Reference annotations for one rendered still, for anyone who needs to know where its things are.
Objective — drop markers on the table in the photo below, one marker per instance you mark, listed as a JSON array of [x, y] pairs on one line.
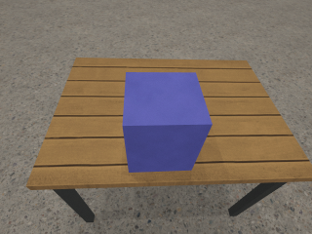
[[84, 147]]

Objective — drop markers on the carton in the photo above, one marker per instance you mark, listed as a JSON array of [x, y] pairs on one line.
[[165, 121]]

